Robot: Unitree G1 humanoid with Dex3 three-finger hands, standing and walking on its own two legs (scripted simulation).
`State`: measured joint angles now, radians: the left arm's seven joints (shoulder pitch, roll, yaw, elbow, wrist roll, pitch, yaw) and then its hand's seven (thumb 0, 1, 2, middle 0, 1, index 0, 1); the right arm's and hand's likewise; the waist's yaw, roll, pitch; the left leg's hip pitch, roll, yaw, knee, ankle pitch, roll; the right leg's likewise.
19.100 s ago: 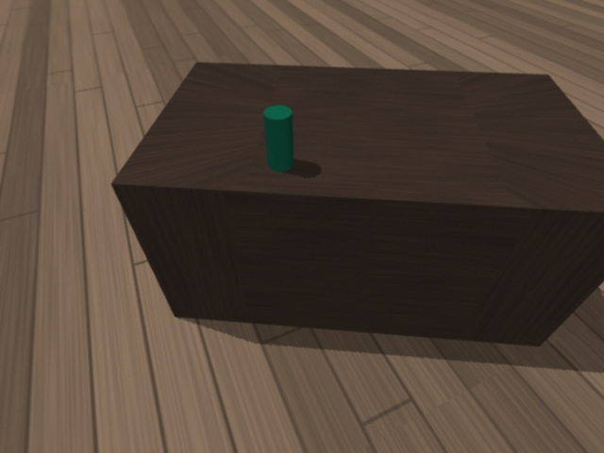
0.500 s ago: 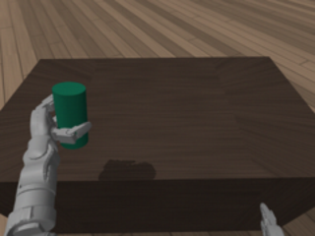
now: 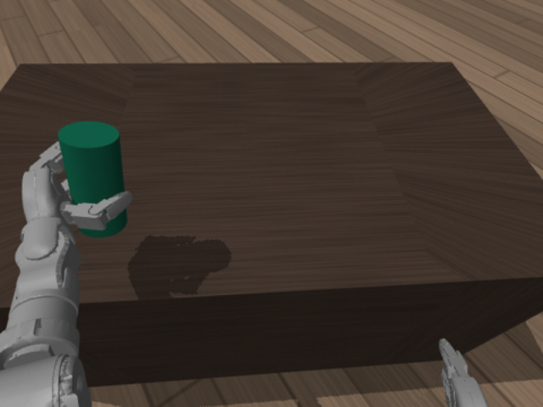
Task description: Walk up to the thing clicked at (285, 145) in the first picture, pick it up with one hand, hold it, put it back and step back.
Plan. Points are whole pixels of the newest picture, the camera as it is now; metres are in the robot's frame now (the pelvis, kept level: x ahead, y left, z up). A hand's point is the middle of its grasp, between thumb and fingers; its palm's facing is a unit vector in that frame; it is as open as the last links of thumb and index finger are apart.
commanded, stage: crouch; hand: left
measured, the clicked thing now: (96, 182) +0.45 +0.23 +0.10
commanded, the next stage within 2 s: lower in 0.34 s
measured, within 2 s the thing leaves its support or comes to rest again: neither
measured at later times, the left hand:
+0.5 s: hand (97, 183) +0.48 +0.25 +0.07, palm faces +0.28 -0.96 -0.02, open 10.4 cm
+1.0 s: hand (109, 201) +0.49 +0.25 +0.01, palm faces +0.28 -0.96 -0.02, open 10.4 cm
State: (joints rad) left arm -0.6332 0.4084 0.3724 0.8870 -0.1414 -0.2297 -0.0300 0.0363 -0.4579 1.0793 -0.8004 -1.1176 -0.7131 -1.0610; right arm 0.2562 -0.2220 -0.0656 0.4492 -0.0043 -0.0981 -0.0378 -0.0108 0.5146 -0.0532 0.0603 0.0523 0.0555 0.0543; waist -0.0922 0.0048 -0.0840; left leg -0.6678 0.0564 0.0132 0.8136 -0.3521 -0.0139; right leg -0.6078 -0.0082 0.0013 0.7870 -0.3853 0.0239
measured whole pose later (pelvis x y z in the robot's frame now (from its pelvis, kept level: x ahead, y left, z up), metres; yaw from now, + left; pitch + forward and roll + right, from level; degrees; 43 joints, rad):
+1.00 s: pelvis +0.00 +0.00 -0.04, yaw +0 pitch +21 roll -3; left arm -0.73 0.51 0.47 1.05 -0.08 -0.39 -0.06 0.04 -0.46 1.08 -0.80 -1.12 -0.71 -1.06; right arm 0.33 -0.23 -0.02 0.13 -0.05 0.01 0.03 -0.01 0.50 -0.06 0.06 0.05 0.06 0.05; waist -0.18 0.00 -0.13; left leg -0.98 0.07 -0.02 1.07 -0.46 -0.01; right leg -0.90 0.01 -0.02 1.01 -0.48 0.02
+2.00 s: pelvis -0.01 +0.00 -0.07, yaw -1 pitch +24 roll -4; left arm -0.77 0.54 0.49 1.11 -0.07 -0.45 -0.05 0.00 -0.48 0.51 -0.70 -0.69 -0.69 -0.67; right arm 0.38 -0.25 -0.01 -0.02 -0.06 0.04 0.04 -0.01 0.50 -0.05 0.06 0.05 0.06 0.06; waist -0.21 -0.01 -0.15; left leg -1.13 0.07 -0.04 1.20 -0.48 -0.01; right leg -1.04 0.01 -0.03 1.14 -0.51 0.03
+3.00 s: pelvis +0.01 +0.01 -0.01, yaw +0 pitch +16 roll -2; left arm -0.64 0.77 0.50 1.05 0.06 -0.07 0.00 -0.02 -0.57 0.02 -0.07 -0.05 -0.07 -0.05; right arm 0.37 -0.26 0.02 0.19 0.04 0.14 0.04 -0.01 0.49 -0.07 0.06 0.06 0.06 0.06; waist -0.09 0.01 -0.14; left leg -0.77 0.06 0.00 0.89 -0.40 -0.01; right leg -0.70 0.00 -0.01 0.83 -0.42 0.03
